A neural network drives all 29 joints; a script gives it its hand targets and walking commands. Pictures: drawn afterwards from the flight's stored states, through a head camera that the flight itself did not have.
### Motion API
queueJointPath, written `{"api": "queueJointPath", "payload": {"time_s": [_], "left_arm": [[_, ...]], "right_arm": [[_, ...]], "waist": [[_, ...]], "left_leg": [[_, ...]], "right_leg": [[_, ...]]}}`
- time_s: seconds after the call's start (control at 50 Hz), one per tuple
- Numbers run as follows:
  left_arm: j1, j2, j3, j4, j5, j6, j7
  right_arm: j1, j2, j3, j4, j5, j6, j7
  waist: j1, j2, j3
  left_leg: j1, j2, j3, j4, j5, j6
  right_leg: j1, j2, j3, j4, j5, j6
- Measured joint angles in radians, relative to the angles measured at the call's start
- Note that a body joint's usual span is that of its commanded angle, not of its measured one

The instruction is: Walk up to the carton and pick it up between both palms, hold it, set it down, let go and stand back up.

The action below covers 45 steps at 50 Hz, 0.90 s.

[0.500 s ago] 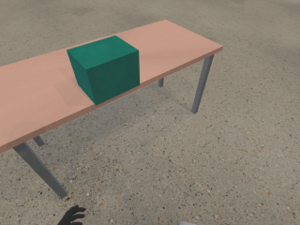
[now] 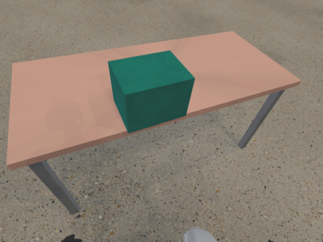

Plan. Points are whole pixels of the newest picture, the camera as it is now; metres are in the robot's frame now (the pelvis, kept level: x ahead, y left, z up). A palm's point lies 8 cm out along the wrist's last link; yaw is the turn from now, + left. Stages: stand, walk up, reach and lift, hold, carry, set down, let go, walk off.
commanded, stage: walk up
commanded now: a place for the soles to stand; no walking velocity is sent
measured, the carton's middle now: (149, 90) +0.64 +0.04 -0.01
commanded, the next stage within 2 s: none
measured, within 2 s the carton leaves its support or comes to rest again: neither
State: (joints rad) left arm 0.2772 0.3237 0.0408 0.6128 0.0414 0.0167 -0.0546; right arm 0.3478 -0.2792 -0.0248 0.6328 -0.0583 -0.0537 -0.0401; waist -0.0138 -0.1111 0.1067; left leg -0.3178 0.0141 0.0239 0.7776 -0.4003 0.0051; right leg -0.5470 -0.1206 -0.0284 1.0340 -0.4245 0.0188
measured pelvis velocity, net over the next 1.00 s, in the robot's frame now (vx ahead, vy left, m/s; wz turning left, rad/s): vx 0.14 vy -0.07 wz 0.42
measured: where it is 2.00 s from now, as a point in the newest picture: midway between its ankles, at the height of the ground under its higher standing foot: outside the picture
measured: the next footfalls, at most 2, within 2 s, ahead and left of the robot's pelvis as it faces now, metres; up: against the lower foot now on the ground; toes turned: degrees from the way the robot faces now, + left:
right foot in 0.10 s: +0.21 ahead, -0.18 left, +0.00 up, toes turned +16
left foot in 0.38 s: +0.18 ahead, +0.07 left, +0.00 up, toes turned +15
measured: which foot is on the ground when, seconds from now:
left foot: down 0.00-0.12, up 0.14-0.36, down 0.38-1.00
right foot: up 0.00-0.08, down 0.10-1.00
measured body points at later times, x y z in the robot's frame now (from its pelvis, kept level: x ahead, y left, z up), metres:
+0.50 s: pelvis +0.12 -0.06 -0.01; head +0.14 -0.03 +0.44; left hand +0.14 +0.24 -0.13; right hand +0.33 -0.27 -0.09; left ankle +0.14 +0.06 -0.71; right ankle +0.15 -0.19 -0.69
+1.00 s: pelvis +0.14 -0.07 +0.01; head +0.15 -0.06 +0.46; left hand +0.16 +0.23 -0.09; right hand +0.39 -0.26 -0.08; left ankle +0.14 +0.06 -0.71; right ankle +0.17 -0.19 -0.71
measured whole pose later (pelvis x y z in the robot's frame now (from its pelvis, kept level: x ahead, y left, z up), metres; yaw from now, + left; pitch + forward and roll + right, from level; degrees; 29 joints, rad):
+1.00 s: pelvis +0.14 -0.07 +0.01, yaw +24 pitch -2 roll -1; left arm 0.24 0.32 0.03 0.58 0.00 0.04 -0.01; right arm 0.21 -0.29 -0.03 0.63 0.00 0.01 0.01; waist 0.01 -0.01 0.07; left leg -0.39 -0.07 -0.15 0.74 -0.30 0.00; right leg -0.25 -0.11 -0.20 0.73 -0.42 0.02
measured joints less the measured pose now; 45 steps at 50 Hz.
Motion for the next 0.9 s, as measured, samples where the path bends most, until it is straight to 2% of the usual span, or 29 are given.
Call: {"api": "queueJointPath", "payload": {"time_s": [0.06,0.1,0.12,0.16,0.18,0.24,0.28,0.32,0.34,0.38,0.4,0.42,0.46,0.5,0.54,0.58,0.64,0.74,0.9], "left_arm": [[-0.026,-0.025,-0.003,-0.024,-0.003,-0.013,-0.009],[-0.033,-0.036,-0.003,-0.046,-0.001,-0.03,-0.01],[-0.039,-0.042,-0.004,-0.051,0.005,-0.04,-0.005],[-0.051,-0.054,-0.012,-0.051,0.008,-0.045,0.011],[-0.055,-0.061,-0.016,-0.046,0.005,-0.043,0.021],[-0.054,-0.077,-0.021,-0.018,0.002,-0.035,0.043],[-0.044,-0.077,-0.022,0.006,0.001,-0.033,0.052],[-0.031,-0.067,-0.023,0.021,-0.002,-0.029,0.057],[-0.023,-0.058,-0.024,0.025,-0.005,-0.026,0.058],[-0.004,-0.038,-0.028,0.027,-0.015,-0.015,0.054],[0.003,-0.028,-0.028,0.027,-0.023,-0.007,0.05],[0.007,-0.019,-0.028,0.027,-0.03,0.006,0.05],[0.01,-0.001,-0.025,0.027,-0.04,0.034,0.059],[0.003,0.007,-0.024,0.031,-0.039,0.042,0.068],[-0.005,0.002,-0.026,0.031,-0.035,0.033,0.07],[-0.015,-0.012,-0.03,0.03,-0.033,0.015,0.065],[-0.027,-0.032,-0.038,0.023,-0.038,-0.003,0.051],[-0.045,-0.043,-0.045,-0.013,-0.044,-0.004,0.043],[-0.055,-0.022,-0.025,-0.04,-0.044,0.016,0.041]], "right_arm": [[0.029,-0.01,-0.006,0.011,0.003,0.008,0.004],[0.053,-0.016,-0.012,0.015,0.01,0.021,0.009],[0.062,-0.018,-0.016,0.017,0.016,0.028,0.011],[0.069,-0.018,-0.019,0.021,0.021,0.048,0.011],[0.066,-0.019,-0.019,0.021,0.019,0.057,0.01],[0.04,-0.021,-0.025,0.016,0.018,0.07,0.015],[0.016,-0.014,-0.03,0.004,0.024,0.069,0.02],[-0.011,-0.004,-0.03,-0.015,0.031,0.063,0.025],[-0.024,0.002,-0.029,-0.025,0.034,0.057,0.028],[-0.043,0.005,-0.027,-0.051,0.036,0.04,0.034],[-0.054,0.005,-0.026,-0.059,0.03,0.032,0.034],[-0.066,0.005,-0.024,-0.064,0.027,0.028,0.033],[-0.093,0.009,-0.017,-0.064,0.03,0.031,0.023],[-0.116,0.012,-0.011,-0.064,0.031,0.042,0.013],[-0.135,0.01,-0.006,-0.066,0.031,0.054,0.01],[-0.154,0.002,0.0,-0.056,0.042,0.064,0.017],[-0.17,0.0,0.004,-0.034,0.052,0.074,0.03],[-0.173,-0.007,0.002,-0.018,0.053,0.063,0.049],[-0.155,-0.011,-0.009,-0.006,0.056,0.061,0.054]], "waist": [[-0.025,0.021,-0.007],[-0.035,0.042,-0.015],[-0.035,0.058,-0.015],[-0.029,0.077,-0.016],[-0.022,0.087,-0.012],[-0.001,0.115,0.004],[0.01,0.124,0.012],[0.021,0.122,0.02],[0.026,0.116,0.024],[0.03,0.106,0.022],[0.032,0.096,0.02],[0.035,0.089,0.018],[0.036,0.07,0.015],[0.032,0.055,0.011],[0.028,0.053,0.002],[0.027,0.071,-0.004],[0.02,0.089,-0.017],[0.018,0.103,-0.033],[0.019,0.104,-0.037]], "left_leg": [[0.021,0.022,-0.028,0.015,-0.038,-0.025],[0.02,0.041,-0.059,0.064,-0.088,-0.038],[0.008,0.048,-0.087,0.109,-0.114,-0.026],[-0.047,0.021,-0.136,0.273,-0.164,-0.015],[-0.078,0.01,-0.137,0.364,-0.16,-0.013],[-0.153,0.006,-0.09,0.503,-0.127,-0.017],[-0.171,0.008,-0.055,0.453,-0.141,-0.024],[-0.163,0.009,-0.02,0.323,-0.147,-0.024],[-0.148,0.006,-0.003,0.237,-0.115,-0.02],[-0.102,-0.01,0.009,0.045,0.047,0.004],[-0.107,-0.023,0.007,0.039,0.093,0.02],[-0.118,-0.031,0.004,0.062,0.082,0.031],[-0.123,-0.041,-0.003,0.085,0.043,0.042],[-0.12,-0.049,-0.013,0.081,0.032,0.038],[-0.122,-0.052,-0.026,0.074,0.034,0.026],[-0.124,-0.044,-0.05,0.075,0.033,0.012],[-0.1,-0.048,-0.084,0.029,0.056,-0.007],[-0.069,-0.064,-0.119,-0.042,0.094,-0.005],[-0.065,-0.086,-0.161,-0.046,0.101,-0.007]], "right_leg": [[0.02,0.015,-0.003,-0.151,0.062,-0.019],[0.072,0.035,-0.018,-0.26,0.147,-0.035],[0.072,0.043,-0.036,-0.24,0.173,-0.029],[0.072,0.037,-0.067,-0.175,0.116,-0.022],[0.083,0.033,-0.082,-0.163,0.09,-0.023],[0.135,0.022,-0.124,-0.175,0.057,-0.03],[0.171,0.011,-0.152,-0.2,0.051,-0.029],[0.199,-0.004,-0.176,-0.219,0.045,-0.025],[0.208,-0.014,-0.186,-0.221,0.039,-0.021],[0.21,-0.037,-0.204,-0.194,0.012,-0.009],[0.199,-0.051,-0.202,-0.164,-0.006,-0.005],[0.184,-0.043,-0.171,-0.126,-0.068,-0.005],[0.154,-0.004,-0.084,-0.038,-0.164,-0.005],[0.143,0.016,-0.038,-0.013,-0.165,-0.004],[0.162,0.024,-0.025,-0.093,-0.121,-0.005],[0.196,0.037,-0.042,-0.193,-0.002,0.004],[0.231,0.036,-0.078,-0.233,-0.005,0.004],[0.275,0.025,-0.118,-0.299,0.009,0.0],[0.304,0.01,-0.163,-0.312,0.003,-0.001]]}}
